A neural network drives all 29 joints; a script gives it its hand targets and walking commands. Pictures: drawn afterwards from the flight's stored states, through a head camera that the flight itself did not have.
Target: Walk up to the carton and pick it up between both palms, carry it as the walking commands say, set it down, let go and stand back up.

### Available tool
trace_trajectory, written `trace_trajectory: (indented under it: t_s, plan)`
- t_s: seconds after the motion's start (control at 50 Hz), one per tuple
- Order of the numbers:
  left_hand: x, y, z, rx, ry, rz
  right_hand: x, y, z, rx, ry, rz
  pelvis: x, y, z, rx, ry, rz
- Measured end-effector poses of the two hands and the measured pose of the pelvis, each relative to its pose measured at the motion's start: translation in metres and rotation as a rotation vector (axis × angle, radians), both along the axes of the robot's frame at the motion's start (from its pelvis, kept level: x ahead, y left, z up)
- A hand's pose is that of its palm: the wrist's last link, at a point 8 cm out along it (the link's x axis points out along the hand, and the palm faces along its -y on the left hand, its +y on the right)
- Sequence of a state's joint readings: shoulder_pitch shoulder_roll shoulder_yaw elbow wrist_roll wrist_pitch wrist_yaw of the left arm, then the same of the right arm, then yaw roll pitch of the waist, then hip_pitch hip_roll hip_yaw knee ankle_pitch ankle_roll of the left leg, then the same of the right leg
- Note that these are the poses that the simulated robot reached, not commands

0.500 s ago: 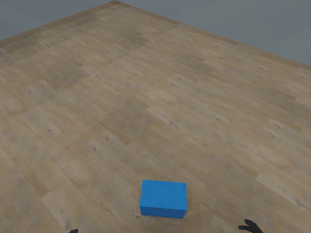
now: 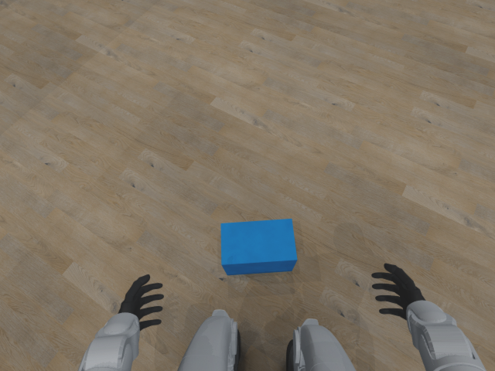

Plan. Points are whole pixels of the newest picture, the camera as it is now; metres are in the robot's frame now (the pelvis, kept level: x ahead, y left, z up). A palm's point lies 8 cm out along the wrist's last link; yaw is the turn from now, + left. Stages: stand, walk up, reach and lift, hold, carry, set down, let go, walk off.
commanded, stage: reach and lift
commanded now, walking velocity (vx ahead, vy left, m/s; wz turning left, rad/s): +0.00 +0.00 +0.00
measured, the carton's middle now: (258, 248) +0.45 +0.03 -0.62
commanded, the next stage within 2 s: none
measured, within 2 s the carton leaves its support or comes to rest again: neither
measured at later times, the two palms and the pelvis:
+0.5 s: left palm (149, 257) +0.30 +0.23 -0.12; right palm (377, 235) +0.35 -0.21 -0.12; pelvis -0.04 +0.00 -0.03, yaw +0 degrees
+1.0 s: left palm (163, 193) +0.44 +0.24 -0.14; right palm (358, 177) +0.49 -0.19 -0.14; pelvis -0.03 +0.01 -0.05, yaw -1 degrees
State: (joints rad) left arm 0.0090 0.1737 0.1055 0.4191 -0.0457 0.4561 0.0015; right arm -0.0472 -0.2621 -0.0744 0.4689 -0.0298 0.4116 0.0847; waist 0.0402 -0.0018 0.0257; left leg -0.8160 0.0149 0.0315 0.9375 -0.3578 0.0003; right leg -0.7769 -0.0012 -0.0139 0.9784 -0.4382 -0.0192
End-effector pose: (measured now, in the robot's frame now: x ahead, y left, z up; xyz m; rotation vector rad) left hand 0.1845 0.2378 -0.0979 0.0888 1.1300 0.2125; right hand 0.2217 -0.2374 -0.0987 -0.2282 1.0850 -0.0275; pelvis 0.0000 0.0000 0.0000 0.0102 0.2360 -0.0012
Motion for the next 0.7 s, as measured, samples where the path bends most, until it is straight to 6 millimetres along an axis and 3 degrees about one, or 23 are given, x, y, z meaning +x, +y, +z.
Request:
trace_trajectory:
  t_s: [0.2, 0.54, 0.7]
  plan:
    - [0.032, -0.007, -0.011, -0.004, -0.072, -0.013, 0.031, 0.010, -0.009, 0.031, -0.053, -0.011, -0.016, -0.002, -0.016, -0.006, 0.007, 0.001]
    - [0.124, -0.002, -0.028, -0.007, -0.242, 0.025, 0.142, 0.033, -0.021, 0.068, -0.209, -0.008, -0.038, -0.004, -0.034, -0.010, 0.208, 0.001]
    - [0.177, 0.000, -0.034, -0.006, -0.334, 0.024, 0.188, 0.038, -0.030, 0.082, -0.276, -0.014, -0.041, -0.001, -0.038, -0.015, 0.323, 0.002]
